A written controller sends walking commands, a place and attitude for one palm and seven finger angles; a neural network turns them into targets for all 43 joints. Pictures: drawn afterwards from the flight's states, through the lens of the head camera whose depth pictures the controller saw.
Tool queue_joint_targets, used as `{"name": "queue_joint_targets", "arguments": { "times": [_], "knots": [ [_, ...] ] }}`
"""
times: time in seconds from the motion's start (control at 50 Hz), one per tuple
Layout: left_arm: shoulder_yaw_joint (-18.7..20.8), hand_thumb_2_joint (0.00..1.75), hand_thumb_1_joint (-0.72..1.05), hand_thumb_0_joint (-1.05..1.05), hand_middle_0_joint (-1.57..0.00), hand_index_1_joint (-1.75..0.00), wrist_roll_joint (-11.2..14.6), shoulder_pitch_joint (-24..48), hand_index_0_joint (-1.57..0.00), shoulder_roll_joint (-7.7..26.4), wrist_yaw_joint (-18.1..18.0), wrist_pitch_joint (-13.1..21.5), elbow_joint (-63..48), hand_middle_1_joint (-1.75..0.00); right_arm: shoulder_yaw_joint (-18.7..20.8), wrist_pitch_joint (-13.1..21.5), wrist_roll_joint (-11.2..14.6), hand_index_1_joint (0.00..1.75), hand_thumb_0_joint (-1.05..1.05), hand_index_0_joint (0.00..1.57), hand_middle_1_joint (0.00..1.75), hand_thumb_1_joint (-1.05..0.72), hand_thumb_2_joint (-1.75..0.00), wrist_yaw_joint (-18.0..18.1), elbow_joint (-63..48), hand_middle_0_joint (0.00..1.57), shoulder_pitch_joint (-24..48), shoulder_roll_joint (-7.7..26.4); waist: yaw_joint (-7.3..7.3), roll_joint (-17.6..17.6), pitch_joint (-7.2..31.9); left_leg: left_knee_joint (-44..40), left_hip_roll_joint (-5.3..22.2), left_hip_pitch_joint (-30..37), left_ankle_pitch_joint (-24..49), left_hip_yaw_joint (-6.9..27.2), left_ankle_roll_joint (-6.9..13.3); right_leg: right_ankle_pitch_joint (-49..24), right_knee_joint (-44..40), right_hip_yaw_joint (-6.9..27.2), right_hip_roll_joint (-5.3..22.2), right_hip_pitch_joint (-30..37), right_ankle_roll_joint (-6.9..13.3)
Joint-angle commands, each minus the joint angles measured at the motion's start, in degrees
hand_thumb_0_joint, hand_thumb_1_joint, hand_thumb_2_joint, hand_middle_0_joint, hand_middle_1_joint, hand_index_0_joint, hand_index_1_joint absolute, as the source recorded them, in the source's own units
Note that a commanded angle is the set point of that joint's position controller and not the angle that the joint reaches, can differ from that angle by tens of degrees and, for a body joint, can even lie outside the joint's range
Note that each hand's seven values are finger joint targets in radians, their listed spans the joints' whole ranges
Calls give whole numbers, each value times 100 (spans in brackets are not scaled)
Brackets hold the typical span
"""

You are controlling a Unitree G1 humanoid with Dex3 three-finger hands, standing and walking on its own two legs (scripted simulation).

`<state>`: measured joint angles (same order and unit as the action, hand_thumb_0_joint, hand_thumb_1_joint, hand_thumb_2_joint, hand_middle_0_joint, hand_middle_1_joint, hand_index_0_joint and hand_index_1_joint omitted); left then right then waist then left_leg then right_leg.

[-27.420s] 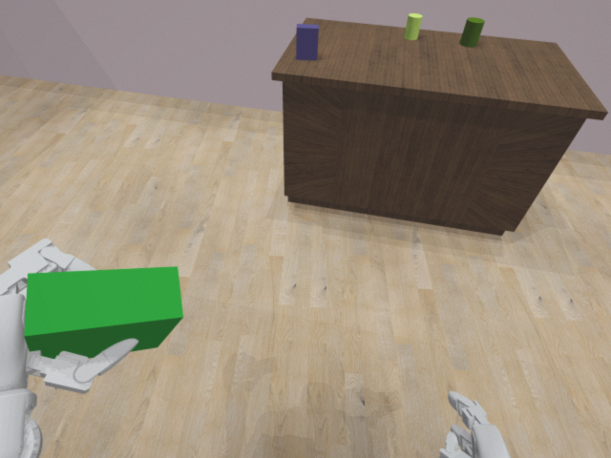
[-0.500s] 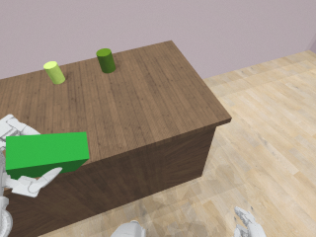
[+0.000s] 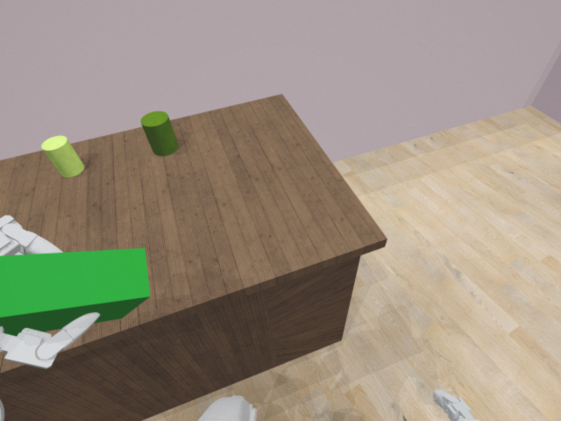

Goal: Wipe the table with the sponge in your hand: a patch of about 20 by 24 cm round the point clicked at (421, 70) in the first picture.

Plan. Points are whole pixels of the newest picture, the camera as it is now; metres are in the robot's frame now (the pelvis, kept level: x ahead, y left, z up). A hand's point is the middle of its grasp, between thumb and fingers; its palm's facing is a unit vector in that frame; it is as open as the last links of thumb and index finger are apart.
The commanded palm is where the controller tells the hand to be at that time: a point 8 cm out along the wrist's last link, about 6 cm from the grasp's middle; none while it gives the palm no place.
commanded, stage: shuffle to correct the standing spot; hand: left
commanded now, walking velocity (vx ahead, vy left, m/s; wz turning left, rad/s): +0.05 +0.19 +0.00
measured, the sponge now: (93, 291) +0.22 +0.21 +0.15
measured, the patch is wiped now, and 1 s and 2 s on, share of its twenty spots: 0.00 0.00 0.00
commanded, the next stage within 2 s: come to a stop and stand still in 0.34 s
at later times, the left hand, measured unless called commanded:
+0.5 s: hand out of the picture +0.20 +0.34 +0.17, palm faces +0.45 -0.83 -0.33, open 9.4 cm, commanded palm +0.15 +0.37 +0.18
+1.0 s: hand out of the picture +0.19 +0.35 +0.16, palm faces +0.36 -0.84 -0.41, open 9.4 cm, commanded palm +0.14 +0.38 +0.18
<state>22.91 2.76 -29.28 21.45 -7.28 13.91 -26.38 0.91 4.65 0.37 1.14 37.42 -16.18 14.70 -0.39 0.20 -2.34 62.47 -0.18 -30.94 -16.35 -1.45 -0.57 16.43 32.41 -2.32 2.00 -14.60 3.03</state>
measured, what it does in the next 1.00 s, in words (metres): steps to the left: left foot, then right foot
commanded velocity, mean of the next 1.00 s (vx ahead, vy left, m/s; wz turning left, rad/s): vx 0.04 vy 0.02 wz -0.01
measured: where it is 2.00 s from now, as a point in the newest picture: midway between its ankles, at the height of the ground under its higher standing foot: outside the picture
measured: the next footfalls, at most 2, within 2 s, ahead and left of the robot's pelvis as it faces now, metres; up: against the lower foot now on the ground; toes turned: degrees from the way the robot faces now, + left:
left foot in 0.20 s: +0.07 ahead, +0.19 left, +0.00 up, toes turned -8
right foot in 0.92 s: +0.00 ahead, +0.02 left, +0.00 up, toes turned +0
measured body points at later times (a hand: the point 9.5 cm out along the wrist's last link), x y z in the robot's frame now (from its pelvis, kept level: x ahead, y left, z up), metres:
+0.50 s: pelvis +0.00 +0.09 -0.02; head +0.00 +0.10 +0.43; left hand +0.17 +0.38 +0.18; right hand +0.19 -0.13 -0.08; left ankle +0.04 +0.16 -0.74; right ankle +0.01 -0.08 -0.74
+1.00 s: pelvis -0.03 +0.10 +0.01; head -0.02 +0.11 +0.46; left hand +0.17 +0.39 +0.18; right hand +0.14 -0.12 -0.08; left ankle +0.04 +0.17 -0.74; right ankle -0.04 +0.02 -0.74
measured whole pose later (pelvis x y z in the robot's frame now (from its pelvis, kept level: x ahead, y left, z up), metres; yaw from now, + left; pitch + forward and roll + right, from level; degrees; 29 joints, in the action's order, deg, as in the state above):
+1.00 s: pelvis -0.03 +0.10 +0.01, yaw -1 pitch -1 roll -1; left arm 18.3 2.4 -26.8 22.1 -8.1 6.0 -26.0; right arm -2.8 4.0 -0.4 2.6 35.2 -11.8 11.6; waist -0.4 0.4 -0.6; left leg 19.6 -1.5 -14.7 -5.3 -6.3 3.2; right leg 11.5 19.5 -0.9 -4.3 -7.1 2.9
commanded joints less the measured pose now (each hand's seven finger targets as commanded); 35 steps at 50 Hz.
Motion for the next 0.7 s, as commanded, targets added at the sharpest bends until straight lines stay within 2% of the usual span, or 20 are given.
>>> {"name": "queue_joint_targets", "arguments": {
  "times": [0.0,0.08,0.12,0.14,0.18,0.2,0.22,0.26,0.28,0.3,0.34,0.38,0.42,0.44,0.46,0.48,0.5,0.54,0.58,0.68],
  "knots": [
    [312,130,10,0,-120,-160,39,843,-120,892,-204,233,-717,-160,129,558,12,30,0,20,30,-90,-90,109,-967,20,658,286,-67,-944,824,-1677,114,343,214,-227,55,-3561,-888,975,1347,1089,112],
    [230,130,10,0,-120,-160,25,928,-120,927,-268,109,-1284,-160,176,661,-4,30,0,20,30,-90,-90,140,-1043,20,968,263,-183,-1217,781,-2840,-51,1254,233,-489,176,-2900,-991,1178,1503,912,19],
    [360,130,10,0,-120,-160,0,823,-120,1079,-305,97,-1709,-160,173,621,-36,30,0,20,30,-90,-90,126,-1112,20,1003,338,-145,-791,867,-3498,-22,1689,736,-345,220,-2591,-745,1090,1322,826,-33],
    [366,130,10,0,-120,-160,9,767,-120,1078,-303,101,-1844,-160,193,580,-27,30,0,20,30,-90,-90,118,-1161,20,998,396,-133,-596,918,-3638,156,1936,1176,-162,283,-2310,-518,975,1133,691,-135],
    [457,130,10,0,-120,-160,14,566,-120,1141,-307,126,-1997,-160,256,496,48,30,0,20,30,-90,-90,144,-1251,20,1012,519,-106,371,1197,-3459,941,2723,2544,537,651,-1757,295,439,537,-6,-390],
    [481,130,10,0,-120,-160,30,533,-120,1166,-307,125,-1970,-160,228,469,72,30,0,20,30,-90,-90,132,-1308,20,1008,537,-115,562,1180,-3493,1095,2574,2833,688,693,-645,381,280,319,-127,-427],
    [506,130,10,0,-120,-160,50,432,-120,1113,-277,92,-1739,-160,240,455,104,30,0,20,30,-90,-90,117,-1313,20,980,575,-114,599,995,-3519,1073,2313,2635,577,610,43,274,213,170,-210,-395],
    [781,130,10,0,-120,-160,71,142,-120,1290,-245,-13,-1588,-160,152,346,78,30,0,20,30,-90,-90,110,-1314,20,945,484,-115,1138,938,-3391,862,1982,2655,266,531,-569,104,-80,189,111,-371],
    [700,130,10,0,-120,-160,81,304,-120,1174,-230,-19,-1566,-160,79,317,93,30,0,20,30,-90,-90,94,-1345,20,955,406,-110,992,836,-3368,825,1565,2180,285,465,-616,-56,-74,200,401,-366],
    [635,130,10,0,-120,-160,81,483,-120,1078,-226,-22,-1524,-160,98,297,104,30,0,20,30,-90,-90,76,-1366,20,956,430,-100,516,723,-3169,658,1247,1606,187,355,-1028,-285,165,248,533,-305],
    [479,130,10,0,-120,-160,128,620,-120,980,-208,-71,-1334,-160,136,243,85,30,0,20,30,-90,-90,40,-1382,20,864,404,16,-656,599,-2400,190,1244,649,-88,109,-1281,-861,1210,954,47,-10],
    [282,130,10,0,-120,-160,148,797,-120,897,-214,-118,-1328,-160,120,212,77,30,0,20,30,-90,-90,27,-1329,20,847,411,71,-861,494,-2346,164,1380,187,66,74,-1081,-1055,1590,1444,-217,212],
    [157,130,10,0,-120,-160,105,1038,-120,824,-200,-164,-1440,-160,83,205,57,30,0,20,30,-90,-90,55,-1329,20,883,416,106,-455,414,-3015,252,1753,82,248,124,-195,-785,1111,1070,-611,19],
    [118,130,10,0,-120,-160,91,1100,-120,785,-181,-189,-1543,-160,76,203,60,30,0,20,30,-90,-90,92,-1331,20,892,458,105,104,376,-3522,448,1854,128,598,176,125,-255,646,576,-776,-149],
    [156,130,10,0,-120,-160,80,1227,-120,886,-171,-165,-1824,-160,52,258,56,30,0,20,30,-90,-90,160,-1303,20,998,511,43,1030,515,-4404,1014,2124,75,1329,305,260,661,41,8,-861,-415],
    [125,130,10,0,-120,-160,12,1439,-120,910,-180,-126,-1974,-160,20,326,29,30,0,20,30,-90,-90,202,-1301,20,972,370,98,1350,554,-5051,1421,2125,-16,2064,343,940,1511,39,-208,-985,-489],
    [119,130,10,0,-120,-160,-36,1584,-120,942,-206,-99,-2017,-160,9,380,-23,30,0,20,30,-90,-90,224,-1261,20,1024,300,98,1252,516,-5272,1559,2141,-82,2217,324,1151,1964,263,-180,-1110,-443],
    [60,130,10,0,-120,-160,-72,1585,-120,856,-260,-118,-2045,-160,26,449,-45,30,0,20,30,-90,-90,216,-1140,20,962,298,51,814,613,-5142,1466,2338,178,1820,223,808,1905,411,-116,-1045,-385],
    [64,130,10,0,-120,-160,-75,1324,-120,868,-276,-96,-2164,-160,12,522,-64,30,0,20,30,-90,-90,207,-1075,20,985,274,-14,792,879,-5062,1335,2711,464,1427,112,593,1565,355,-153,-920,-386],
    [39,130,10,0,-120,-160,0,711,-120,814,-240,-238,-1829,-160,-119,449,-81,30,0,20,30,-90,-90,198,-1069,20,1012,234,36,1141,643,-5659,1319,2341,-819,1381,-149,380,500,218,-428,-395,-351]
  ]
}}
